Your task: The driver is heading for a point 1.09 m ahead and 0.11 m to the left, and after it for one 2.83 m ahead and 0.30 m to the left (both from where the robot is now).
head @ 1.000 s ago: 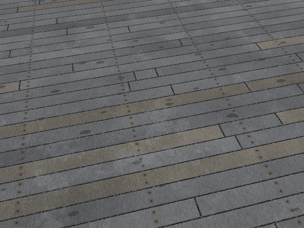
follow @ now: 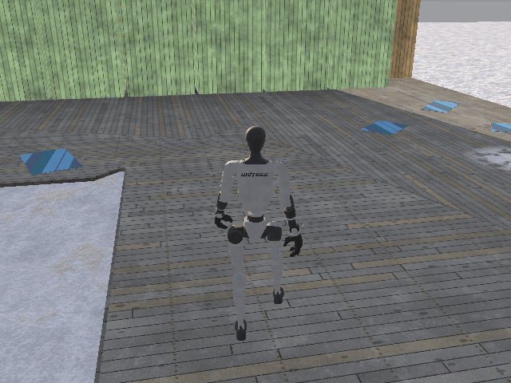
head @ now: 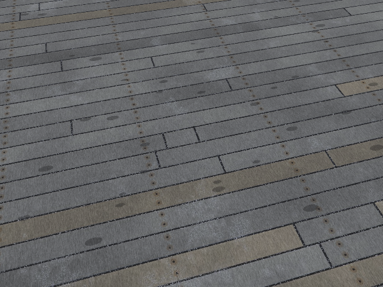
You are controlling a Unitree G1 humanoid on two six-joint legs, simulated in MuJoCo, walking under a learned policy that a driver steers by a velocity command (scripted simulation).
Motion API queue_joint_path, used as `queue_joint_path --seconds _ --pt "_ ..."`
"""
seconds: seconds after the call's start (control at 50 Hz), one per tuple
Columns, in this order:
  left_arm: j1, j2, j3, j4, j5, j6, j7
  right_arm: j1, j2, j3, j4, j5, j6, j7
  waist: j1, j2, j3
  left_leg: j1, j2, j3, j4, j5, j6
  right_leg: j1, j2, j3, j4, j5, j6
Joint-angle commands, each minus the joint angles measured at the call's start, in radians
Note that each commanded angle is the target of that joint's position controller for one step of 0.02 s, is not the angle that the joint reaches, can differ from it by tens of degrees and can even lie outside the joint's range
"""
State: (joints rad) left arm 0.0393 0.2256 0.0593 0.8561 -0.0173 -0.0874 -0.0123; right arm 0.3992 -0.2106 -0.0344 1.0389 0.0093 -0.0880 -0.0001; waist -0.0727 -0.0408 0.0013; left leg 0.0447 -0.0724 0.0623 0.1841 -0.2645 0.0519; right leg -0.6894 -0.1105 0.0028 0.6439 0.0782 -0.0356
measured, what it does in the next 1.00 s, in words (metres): walks ahead: right foot, then left foot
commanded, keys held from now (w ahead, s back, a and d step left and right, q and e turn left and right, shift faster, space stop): w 1.00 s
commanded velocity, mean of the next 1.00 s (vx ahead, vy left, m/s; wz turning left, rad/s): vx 0.50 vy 0.00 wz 0.00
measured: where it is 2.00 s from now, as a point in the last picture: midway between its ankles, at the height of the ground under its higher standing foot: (181, 149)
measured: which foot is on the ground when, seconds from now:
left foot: down 0.00-0.14, up 0.16-0.68, down 0.70-1.00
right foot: up 0.00-0.12, down 0.14-0.72, up 0.74-1.00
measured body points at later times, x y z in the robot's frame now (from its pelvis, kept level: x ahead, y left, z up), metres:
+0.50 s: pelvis +0.28 -0.05 +0.01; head +0.29 -0.05 +0.46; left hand +0.27 +0.22 -0.13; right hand +0.45 -0.30 -0.11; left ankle +0.46 +0.14 -0.67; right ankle +0.24 -0.13 -0.74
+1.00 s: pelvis +0.56 +0.03 +0.01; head +0.57 +0.04 +0.46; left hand +0.70 +0.30 -0.11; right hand +0.56 -0.23 -0.13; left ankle +0.53 +0.11 -0.74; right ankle +0.68 -0.15 -0.67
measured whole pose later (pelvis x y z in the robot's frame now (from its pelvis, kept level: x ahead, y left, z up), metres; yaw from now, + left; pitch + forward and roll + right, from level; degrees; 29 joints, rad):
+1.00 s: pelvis +0.56 +0.03 +0.01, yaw +0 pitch +1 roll +1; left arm 0.13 0.27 0.08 0.90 -0.01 -0.07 0.01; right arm 0.33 -0.22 -0.06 1.01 0.00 -0.09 0.01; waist -0.05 -0.04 0.00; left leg -0.10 -0.06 0.06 0.24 -0.17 0.07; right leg -0.69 -0.14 0.04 0.90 -0.08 -0.02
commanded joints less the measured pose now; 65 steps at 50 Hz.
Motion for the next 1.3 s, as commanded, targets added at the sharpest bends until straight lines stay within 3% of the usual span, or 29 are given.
queue_joint_path --seconds 0.02,0.08,0.12,0.14,0.16,0.18,0.2,0.24,0.28,0.34,0.4,0.48,0.6,0.66,0.7,0.72,0.74,0.76,0.78,0.8,0.84,0.9,1.04,1.12,1.18,1.22,1.26,1.28,1.3 --pt "-0.143 0.047 -0.003 -0.097 -0.005 -0.018 -0.021 0.055 -0.167 -0.035 -0.014 0.008 0.002 -0.01 0.001 0.084 0.115 0.009 0.315 -0.125 -0.023 0.377 0.138 -0.038 0.021 -0.009 -0.084 -0.015 -0.018" --pt "-0.106 0.086 0.009 -0.105 -0.007 -0.024 -0.034 0.034 -0.189 -0.046 -0.015 0.007 0.015 -0.013 0.048 0.113 0.066 0.078 0.335 -0.115 0.082 0.612 0.114 0.082 0.065 -0.037 -0.124 -0.126 -0.057" --pt "0.144 0.161 0.048 -0.033 -0.005 -0.024 -0.027 -0.008 -0.184 -0.042 -0.029 0.001 0.026 -0.012 0.179 0.131 -0.089 0.017 0.27 -0.063 0.372 0.871 0.076 0.442 0.129 -0.082 -0.141 -0.126 -0.108" --pt "0.341 0.234 0.069 0.01 0.008 -0.022 -0.017 -0.01 -0.156 -0.028 -0.053 -0.013 0.025 -0.01 0.241 0.048 -0.235 -0.216 0.213 -0.029 0.683 0.616 0.043 0.782 -0.035 0.105 -0.106 -0.098 -0.172" --pt "0.422 0.302 0.081 0.036 0.019 -0.02 -0.021 0.131 -0.003 0.017 -0.054 -0.008 0.002 0.006 0.169 -0.222 -0.406 -0.615 0.016 -0.053 1.063 -0.119 -0.021 1.14 -0.289 0.617 -0.222 -0.293 -0.348" --pt "0.412 0.203 0.053 0.032 0.014 -0.018 -0.019 0.072 -0.095 -0.004 -0.042 0.016 -0.027 0.012 0.198 -0.162 -0.409 -0.729 0.036 -0.197 1.191 -0.285 -0.002 1.131 -0.283 0.739 -0.328 -0.365 -0.324" --pt "0.305 0.163 0.04 0.015 0.008 -0.021 -0.015 -0.037 -0.16 -0.021 -0.081 0.04 -0.042 0.013 0.181 -0.126 -0.235 -0.801 0.093 -0.177 1.208 -0.22 0.014 0.986 -0.25 0.574 -0.345 -0.322 -0.269" --pt "0.159 0.109 0.02 -0.011 0.019 -0.026 -0.018 -0.127 -0.154 -0.031 -0.098 0.025 -0.039 -0.002 0.113 0.023 -0.081 -0.717 0.182 -0.139 1.092 -0.072 0.013 0.672 -0.176 0.349 -0.404 -0.142 -0.222" --pt "0.142 0.081 0.011 0.001 0.027 -0.033 -0.026 -0.078 -0.111 -0.034 -0.086 0.013 -0.008 -0.007 0.057 -0.007 -0.054 -0.61 0.218 -0.145 1.008 -0.023 0.012 0.544 -0.128 0.255 -0.466 -0.127 -0.205" --pt "0.189 0.124 0.02 0.03 0.024 -0.037 -0.014 -0.117 -0.093 -0.037 -0.1 0.007 0.015 -0.014 0.045 -0.008 -0.001 -0.649 0.233 -0.128 0.896 0.048 -0.011 0.487 -0.115 0.183 -0.528 -0.107 -0.221" --pt "0.242 0.144 0.024 0.049 0.022 -0.029 0.005 -0.237 -0.103 -0.044 -0.138 -0.005 0.016 -0.012 0.072 -0.004 0.033 -0.744 0.235 -0.124 0.727 0.211 -0.034 0.526 -0.107 0.144 -0.552 -0.107 -0.206" --pt "0.303 0.155 0.025 0.073 0.011 -0.022 0.016 -0.368 -0.084 -0.037 -0.171 -0.001 0.007 0.0 0.111 -0.013 0.054 -0.716 0.196 -0.088 0.509 0.371 -0.04 0.558 -0.076 0.073 -0.55 -0.106 -0.169" --pt "0.382 0.168 0.034 0.125 0.001 -0.001 0.022 -0.508 -0.091 -0.027 -0.225 0.012 -0.006 0.029 0.147 -0.022 0.095 -0.732 0.167 -0.075 0.361 0.286 -0.016 0.72 -0.141 0.07 -0.476 -0.089 -0.159" --pt "0.347 0.19 0.044 0.125 -0.003 0.012 0.027 -0.432 -0.132 -0.041 -0.217 0.015 -0.018 0.039 0.086 -0.052 0.048 -0.582 0.125 -0.04 0.32 0.182 0.025 0.755 -0.159 0.068 -0.371 0.117 -0.131" --pt "0.316 0.154 0.029 0.109 0.003 0.019 0.027 -0.134 -0.218 -0.087 -0.125 0.007 -0.02 0.029 -0.048 -0.019 -0.135 -0.155 0.109 -0.037 0.322 0.199 0.082 0.626 -0.064 -0.012 -0.019 0.293 -0.077" --pt "0.395 0.075 0.003 0.086 0.017 0.009 0.021 0.029 -0.319 -0.111 -0.096 -0.013 -0.017 0.021 -0.049 0.171 -0.301 0.242 0.367 -0.408 0.314 0.137 0.209 0.271 0.055 -0.066 0.377 -0.05 -0.01" --pt "0.421 0.028 -0.014 0.095 0.006 -0.016 0.015 0.055 -0.293 -0.1 -0.084 -0.002 -0.011 0.026 -0.036 0.33 -0.389 0.374 0.481 -0.785 0.137 -0.007 0.295 0.033 0.174 0.036 0.61 -0.637 0.015" --pt "0.344 0.128 0.011 0.08 -0.02 -0.036 0.011 -0.009 -0.225 -0.076 -0.093 0.006 -0.015 0.027 -0.04 0.248 -0.28 0.29 0.444 -0.707 0.111 -0.079 0.245 -0.073 0.109 0.118 0.708 -0.62 -0.009" --pt "0.265 0.153 0.015 0.054 -0.032 -0.044 0.011 -0.096 -0.181 -0.064 -0.118 0.004 -0.016 0.026 -0.02 0.192 -0.174 0.154 0.412 -0.561 0.1 -0.041 0.205 -0.097 0.053 0.089 0.698 -0.534 -0.028" --pt "0.226 0.149 0.019 0.048 -0.022 -0.042 0.019 -0.173 -0.153 -0.053 -0.131 -0.005 -0.018 0.029 0.014 0.113 -0.097 -0.001 0.374 -0.453 0.066 0.041 0.185 -0.055 0.006 0.065 0.634 -0.442 -0.027" --pt "0.246 0.121 0.028 0.055 -0.005 -0.016 0.027 -0.223 -0.109 -0.04 -0.13 -0.02 -0.024 0.034 0.072 0.127 -0.045 -0.171 0.317 -0.336 0.006 0.129 0.164 0.061 -0.042 0.071 0.537 -0.357 -0.025" --pt "0.235 0.089 0.028 0.047 0.0 0.009 0.031 -0.175 -0.144 -0.046 -0.104 -0.015 -0.029 0.024 0.089 0.111 -0.006 -0.223 0.301 -0.254 -0.051 0.231 0.183 0.053 -0.053 0.056 0.438 -0.287 -0.003" --pt "-0.005 0.064 0.017 -0.025 0.006 0.004 0.014 -0.064 -0.169 -0.045 -0.069 -0.004 -0.016 -0.005 0.027 0.098 0.051 -0.159 0.255 -0.125 -0.077 0.312 0.141 0.006 -0.013 0.009 0.047 0.028 0.025" --pt "-0.121 0.063 0.006 -0.063 -0.003 -0.003 -0.008 0.013 -0.178 -0.048 -0.035 0.003 -0.002 -0.007 -0.011 0.095 0.089 -0.043 0.292 -0.12 -0.047 0.302 0.142 -0.016 0.013 -0.007 -0.072 0.01 0.014" --pt "-0.155 0.078 0.004 -0.09 -0.007 -0.013 -0.027 0.028 -0.191 -0.057 -0.02 0.007 0.014 -0.013 0.0 0.107 0.095 0.05 0.339 -0.13 0.017 0.385 0.13 -0.011 0.027 -0.007 -0.121 -0.084 -0.017" --pt "-0.078 0.115 0.019 -0.077 -0.006 -0.017 -0.031 -0.004 -0.209 -0.064 -0.026 0.008 0.022 -0.015 0.055 0.134 0.042 0.067 0.34 -0.118 0.107 0.612 0.108 0.133 0.069 -0.038 -0.14 -0.15 -0.047" --pt "0.221 0.199 0.062 0.012 0.002 -0.017 -0.021 -0.041 -0.183 -0.052 -0.044 0.004 0.029 -0.015 0.196 0.115 -0.144 -0.072 0.253 -0.049 0.452 0.754 0.059 0.576 0.086 -0.043 -0.135 -0.109 -0.107" --pt "0.381 0.294 0.085 0.042 0.024 -0.015 -0.012 0.041 -0.1 -0.026 -0.066 -0.009 0.018 -0.008 0.194 -0.062 -0.315 -0.437 0.138 -0.004 0.842 0.388 -0.001 0.994 -0.172 0.319 -0.125 -0.156 -0.233" --pt "0.412 0.273 0.072 0.053 0.016 -0.012 -0.016 0.09 -0.036 -0.003 -0.05 -0.001 -0.007 0.001 0.177 -0.219 -0.424 -0.669 0.009 -0.124 1.067 -0.315 -0.02 1.14 -0.308 0.694 -0.291 -0.305 -0.313"
Velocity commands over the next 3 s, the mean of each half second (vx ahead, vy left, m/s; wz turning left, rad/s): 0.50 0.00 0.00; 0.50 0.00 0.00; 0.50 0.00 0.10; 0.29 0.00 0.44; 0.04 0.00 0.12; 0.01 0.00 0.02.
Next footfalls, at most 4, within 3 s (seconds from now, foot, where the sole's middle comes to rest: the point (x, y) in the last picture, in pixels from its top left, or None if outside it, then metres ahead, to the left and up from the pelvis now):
0.14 right None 0.28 -0.13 -0.78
0.70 left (154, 266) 0.57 0.11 -0.78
1.26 right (211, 186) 0.89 -0.12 -0.78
1.80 left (151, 140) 1.16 0.13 -0.78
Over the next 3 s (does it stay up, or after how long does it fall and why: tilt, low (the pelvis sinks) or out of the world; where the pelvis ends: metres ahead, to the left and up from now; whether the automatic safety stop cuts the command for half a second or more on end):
stays up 1.15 0.00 -0.01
